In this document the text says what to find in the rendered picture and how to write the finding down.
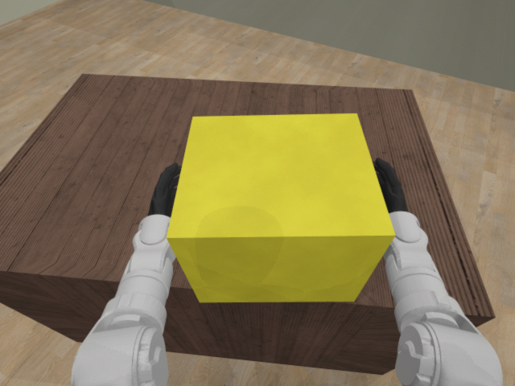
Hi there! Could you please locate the left robot forearm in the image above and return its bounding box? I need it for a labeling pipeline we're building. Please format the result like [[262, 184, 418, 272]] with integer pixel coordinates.
[[71, 215, 176, 386]]

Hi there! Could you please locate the pedestal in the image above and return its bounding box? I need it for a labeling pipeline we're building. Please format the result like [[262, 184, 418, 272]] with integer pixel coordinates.
[[0, 74, 496, 375]]

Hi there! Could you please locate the robot right hand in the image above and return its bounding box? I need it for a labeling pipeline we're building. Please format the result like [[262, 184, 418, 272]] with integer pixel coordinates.
[[372, 158, 408, 213]]

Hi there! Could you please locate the right robot forearm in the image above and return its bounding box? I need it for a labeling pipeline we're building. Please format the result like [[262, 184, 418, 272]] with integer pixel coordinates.
[[383, 211, 503, 386]]

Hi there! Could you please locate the carton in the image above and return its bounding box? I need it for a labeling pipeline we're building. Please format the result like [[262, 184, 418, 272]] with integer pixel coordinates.
[[167, 113, 396, 302]]

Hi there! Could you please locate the robot left hand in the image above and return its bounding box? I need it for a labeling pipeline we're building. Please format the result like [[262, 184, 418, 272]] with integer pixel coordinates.
[[148, 162, 182, 218]]

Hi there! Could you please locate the robot right upper arm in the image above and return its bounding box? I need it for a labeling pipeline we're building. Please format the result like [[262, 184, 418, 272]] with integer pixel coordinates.
[[395, 321, 501, 386]]

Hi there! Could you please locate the robot left upper arm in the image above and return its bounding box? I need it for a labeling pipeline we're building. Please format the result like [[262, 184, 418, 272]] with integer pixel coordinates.
[[72, 325, 169, 386]]

